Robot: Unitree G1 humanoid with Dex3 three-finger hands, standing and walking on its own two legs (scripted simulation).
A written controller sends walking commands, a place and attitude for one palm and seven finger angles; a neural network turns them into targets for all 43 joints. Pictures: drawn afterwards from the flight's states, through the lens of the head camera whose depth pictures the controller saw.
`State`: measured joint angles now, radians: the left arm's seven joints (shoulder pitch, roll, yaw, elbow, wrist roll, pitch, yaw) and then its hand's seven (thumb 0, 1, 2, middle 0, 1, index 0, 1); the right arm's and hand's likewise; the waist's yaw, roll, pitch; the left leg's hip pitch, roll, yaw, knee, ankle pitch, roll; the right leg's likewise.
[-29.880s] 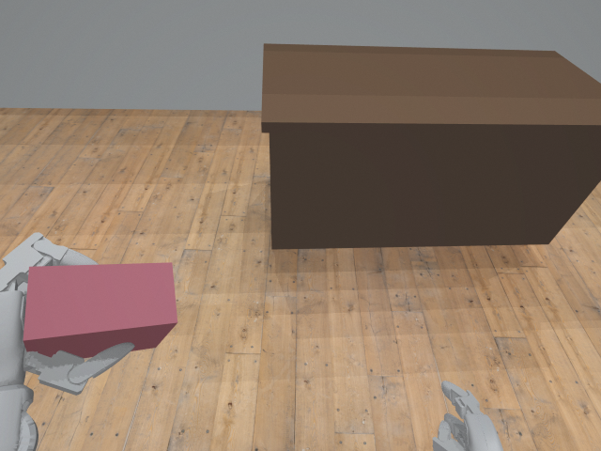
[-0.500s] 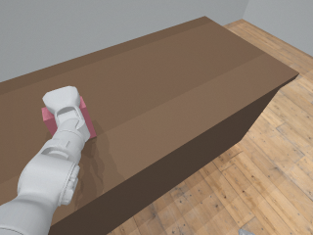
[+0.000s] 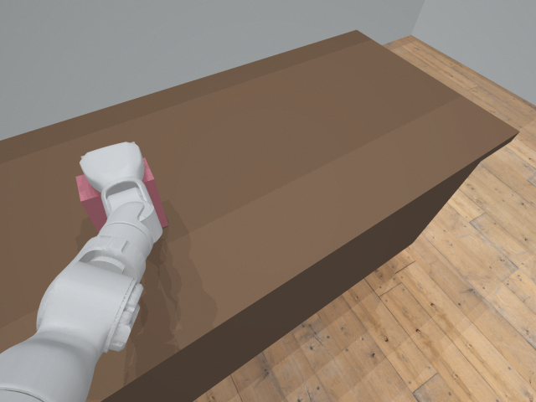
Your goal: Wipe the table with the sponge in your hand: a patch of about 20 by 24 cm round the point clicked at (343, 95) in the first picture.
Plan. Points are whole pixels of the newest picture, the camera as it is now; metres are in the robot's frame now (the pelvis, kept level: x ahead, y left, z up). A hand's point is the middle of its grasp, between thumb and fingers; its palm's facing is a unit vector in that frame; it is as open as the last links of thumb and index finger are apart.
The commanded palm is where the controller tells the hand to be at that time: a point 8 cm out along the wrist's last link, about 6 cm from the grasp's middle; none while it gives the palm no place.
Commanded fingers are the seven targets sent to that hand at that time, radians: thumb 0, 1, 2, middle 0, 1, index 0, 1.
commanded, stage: wipe back along the third lane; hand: left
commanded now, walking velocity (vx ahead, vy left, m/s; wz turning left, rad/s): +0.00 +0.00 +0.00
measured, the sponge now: (128, 210) +0.44 +0.24 -0.02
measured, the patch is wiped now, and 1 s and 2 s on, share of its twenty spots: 0.75 0.75 0.75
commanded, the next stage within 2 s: slide back across to the middle lane in 1.38 s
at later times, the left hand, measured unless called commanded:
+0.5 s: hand (130, 211) +0.41 +0.21 +0.03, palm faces -0.03 -0.04 -1.00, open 10.5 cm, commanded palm +0.36 +0.19 +0.07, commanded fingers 0.00 0.10 1.30 -1.20 -1.60 -1.20 -1.60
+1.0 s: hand (146, 238) +0.36 +0.18 +0.03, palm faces -0.05 -0.04 -1.00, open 10.5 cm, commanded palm +0.32 +0.15 +0.07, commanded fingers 0.00 0.10 1.30 -1.20 -1.60 -1.20 -1.60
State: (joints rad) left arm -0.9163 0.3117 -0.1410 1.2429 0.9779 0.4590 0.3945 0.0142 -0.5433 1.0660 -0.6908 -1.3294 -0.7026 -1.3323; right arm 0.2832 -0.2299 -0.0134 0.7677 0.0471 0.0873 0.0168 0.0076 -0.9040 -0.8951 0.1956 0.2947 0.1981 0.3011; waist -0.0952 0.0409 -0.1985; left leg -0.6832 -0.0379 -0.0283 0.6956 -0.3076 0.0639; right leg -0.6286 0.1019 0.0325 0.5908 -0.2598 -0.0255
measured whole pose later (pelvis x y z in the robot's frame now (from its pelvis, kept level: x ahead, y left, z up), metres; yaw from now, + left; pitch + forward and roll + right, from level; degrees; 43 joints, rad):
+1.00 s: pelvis +0.01 -0.02 +0.02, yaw +3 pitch +6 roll -1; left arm -0.49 0.12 -0.41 0.75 0.94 0.65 0.33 0.00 -0.51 1.06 -0.63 -1.39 -0.65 -1.39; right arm 0.07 -0.22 0.01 0.70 0.08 0.26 0.04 0.01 -0.90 -0.90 0.19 0.29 0.20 0.30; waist 0.05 0.04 -0.16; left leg -0.37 -0.06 -0.06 0.56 -0.28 0.05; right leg -0.34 0.08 0.01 0.50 -0.27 -0.05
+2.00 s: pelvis +0.01 -0.05 +0.02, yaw +0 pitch +1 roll +1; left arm -0.05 0.26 -0.26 0.24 0.94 0.59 0.21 0.00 -0.53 1.06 -0.67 -1.34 -0.68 -1.34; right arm 0.00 -0.25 0.03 0.64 0.08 0.19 0.01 0.01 -0.90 -0.90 0.19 0.29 0.20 0.30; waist 0.06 0.05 -0.12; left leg -0.23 -0.01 -0.02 0.48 -0.27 0.00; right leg -0.23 0.12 0.05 0.48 -0.25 -0.10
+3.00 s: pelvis -0.02 -0.06 +0.01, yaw +2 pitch +7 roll +0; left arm -0.44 0.38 -0.09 0.77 0.98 0.33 0.20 0.00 -0.58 1.08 -0.75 -1.26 -0.76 -1.26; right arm 0.14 -0.27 0.00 0.70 0.08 0.12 -0.07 0.01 -0.90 -0.90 0.20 0.29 0.20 0.30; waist 0.02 0.06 -0.12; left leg -0.48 -0.02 -0.06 0.61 -0.26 0.01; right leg -0.45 0.12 0.00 0.58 -0.24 -0.10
